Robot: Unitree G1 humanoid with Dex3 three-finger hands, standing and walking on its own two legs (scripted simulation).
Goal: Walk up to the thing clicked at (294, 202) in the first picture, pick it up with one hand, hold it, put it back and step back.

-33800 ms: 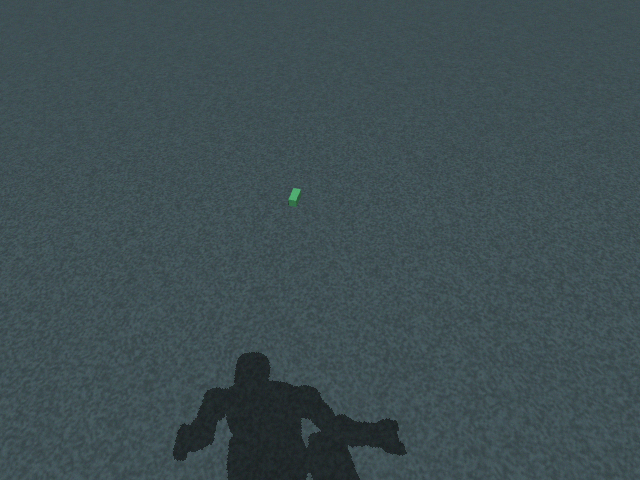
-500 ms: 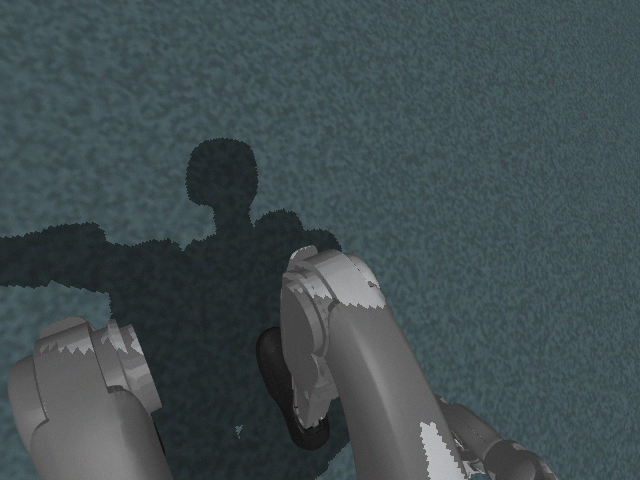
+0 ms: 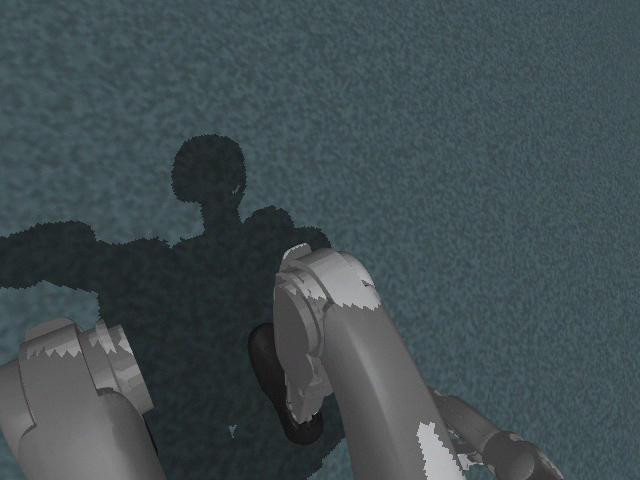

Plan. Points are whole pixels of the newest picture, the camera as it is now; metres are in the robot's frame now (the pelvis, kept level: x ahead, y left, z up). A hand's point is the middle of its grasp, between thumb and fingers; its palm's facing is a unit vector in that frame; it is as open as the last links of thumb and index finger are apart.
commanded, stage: open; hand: left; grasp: from above
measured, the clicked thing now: out of the picture +0.42 +0.36 -0.28
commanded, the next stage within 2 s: withdraw in 0.84 s
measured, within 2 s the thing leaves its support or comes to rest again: neither
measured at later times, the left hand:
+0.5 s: hand out of the picture +0.41 +0.34 -0.24, palm faces -0.45 -0.16 -0.88, open 11.1 cm
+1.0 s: hand out of the picture +0.42 +0.34 -0.24, palm faces -0.45 -0.15 -0.88, open 12.6 cm
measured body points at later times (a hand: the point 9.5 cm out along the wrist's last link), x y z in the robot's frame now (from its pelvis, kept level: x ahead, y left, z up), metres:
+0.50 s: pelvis +0.00 +0.00 +0.00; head +0.26 +0.14 +0.34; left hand +0.43 +0.35 -0.19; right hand +0.09 -0.25 -0.06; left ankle +0.06 +0.12 -0.26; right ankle +0.11 -0.11 -0.26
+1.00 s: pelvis +0.00 +0.00 +0.00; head +0.26 +0.14 +0.34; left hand +0.43 +0.34 -0.19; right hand +0.08 -0.25 -0.06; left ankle +0.06 +0.12 -0.26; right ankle +0.11 -0.11 -0.26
